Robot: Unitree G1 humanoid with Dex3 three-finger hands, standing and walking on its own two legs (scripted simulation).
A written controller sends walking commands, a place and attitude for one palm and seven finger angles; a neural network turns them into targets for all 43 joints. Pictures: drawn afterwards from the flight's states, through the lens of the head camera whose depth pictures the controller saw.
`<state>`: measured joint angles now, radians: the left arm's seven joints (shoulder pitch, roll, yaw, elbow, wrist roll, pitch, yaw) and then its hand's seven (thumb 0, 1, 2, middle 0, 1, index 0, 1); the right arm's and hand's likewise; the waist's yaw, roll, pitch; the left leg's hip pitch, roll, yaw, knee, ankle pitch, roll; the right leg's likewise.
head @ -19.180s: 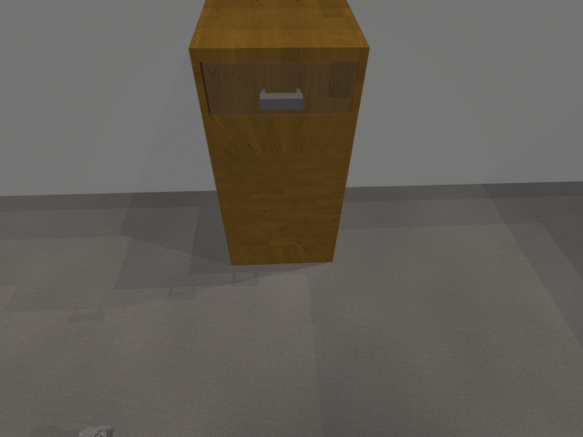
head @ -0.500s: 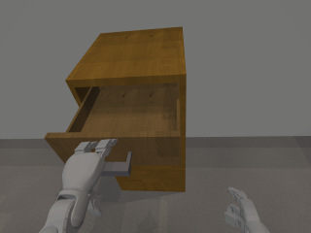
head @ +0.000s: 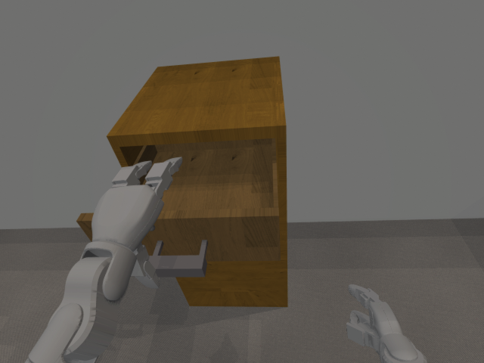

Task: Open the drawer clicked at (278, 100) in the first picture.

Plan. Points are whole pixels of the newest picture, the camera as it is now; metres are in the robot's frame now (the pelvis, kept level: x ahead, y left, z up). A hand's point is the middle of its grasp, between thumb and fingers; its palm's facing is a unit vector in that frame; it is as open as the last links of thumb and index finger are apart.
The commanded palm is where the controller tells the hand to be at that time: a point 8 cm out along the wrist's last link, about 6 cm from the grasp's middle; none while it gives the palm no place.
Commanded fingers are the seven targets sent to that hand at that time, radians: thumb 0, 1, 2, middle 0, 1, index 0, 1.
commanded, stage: lift the hand off the handle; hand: left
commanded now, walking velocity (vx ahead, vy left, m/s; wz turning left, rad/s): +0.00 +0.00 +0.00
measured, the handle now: (179, 255) +0.30 +0.18 +0.02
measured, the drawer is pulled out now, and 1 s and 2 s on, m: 0.24 0.24 0.24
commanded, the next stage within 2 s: draw the hand back to the body in 0.10 s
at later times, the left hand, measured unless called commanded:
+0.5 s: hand (131, 234) +0.24 +0.20 +0.15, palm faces +0.16 -0.14 -0.98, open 16.2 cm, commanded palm +0.20 +0.20 +0.21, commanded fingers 0.00 -0.50 0.30 -0.15 -0.30 -0.15 -0.30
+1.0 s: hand (105, 233) +0.21 +0.20 +0.20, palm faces +0.33 -0.87 -0.36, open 15.6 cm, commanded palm +0.17 +0.25 +0.21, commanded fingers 0.00 -0.12 0.47 -0.16 -0.30 -0.16 -0.30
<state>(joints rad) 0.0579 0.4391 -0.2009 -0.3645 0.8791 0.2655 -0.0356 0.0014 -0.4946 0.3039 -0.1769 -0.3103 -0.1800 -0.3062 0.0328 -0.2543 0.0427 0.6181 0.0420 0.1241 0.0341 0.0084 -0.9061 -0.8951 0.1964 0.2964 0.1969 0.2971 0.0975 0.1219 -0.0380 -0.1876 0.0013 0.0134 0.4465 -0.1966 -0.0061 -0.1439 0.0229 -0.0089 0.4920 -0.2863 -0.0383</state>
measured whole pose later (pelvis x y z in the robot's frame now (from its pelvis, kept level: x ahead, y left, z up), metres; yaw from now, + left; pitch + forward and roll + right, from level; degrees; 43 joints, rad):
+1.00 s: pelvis +0.01 +0.00 +0.00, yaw +2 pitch -5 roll +0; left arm 0.39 0.32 0.19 -0.57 -0.02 -0.08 0.07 0.00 -0.39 0.35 -0.17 -0.31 -0.18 -0.30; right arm 0.15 -0.20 0.07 0.58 0.00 -0.08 -0.06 0.01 -0.91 -0.89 0.20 0.30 0.20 0.30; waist 0.07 0.05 0.03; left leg -0.16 0.00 -0.01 0.47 -0.23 0.00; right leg -0.07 0.03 -0.04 0.45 -0.29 -0.03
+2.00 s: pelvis +0.02 +0.01 +0.00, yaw +3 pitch -2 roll -1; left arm 0.49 0.38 0.38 -0.55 -0.08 -0.14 0.10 0.02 0.88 0.90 -0.21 -0.31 -0.22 -0.30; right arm 0.18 -0.22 0.03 0.60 0.02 -0.07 -0.05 0.01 -0.90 -0.89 0.20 0.30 0.20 0.30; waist 0.04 0.07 -0.01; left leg -0.20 0.00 -0.04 0.47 -0.23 0.00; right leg -0.09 0.03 -0.06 0.39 -0.27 -0.03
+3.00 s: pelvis -0.11 +0.03 -0.01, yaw +1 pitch +4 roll -3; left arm 0.56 0.48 0.48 -0.75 -0.08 -0.25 0.13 0.02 0.89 0.90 -0.21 -0.31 -0.21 -0.30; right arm 0.16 -0.16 0.04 0.61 -0.02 -0.13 -0.01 0.01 -0.90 -0.89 0.20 0.30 0.20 0.30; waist 0.01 -0.02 0.01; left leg -0.52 0.03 0.00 0.47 -0.01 0.03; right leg -0.24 0.05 -0.01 0.61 -0.45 0.00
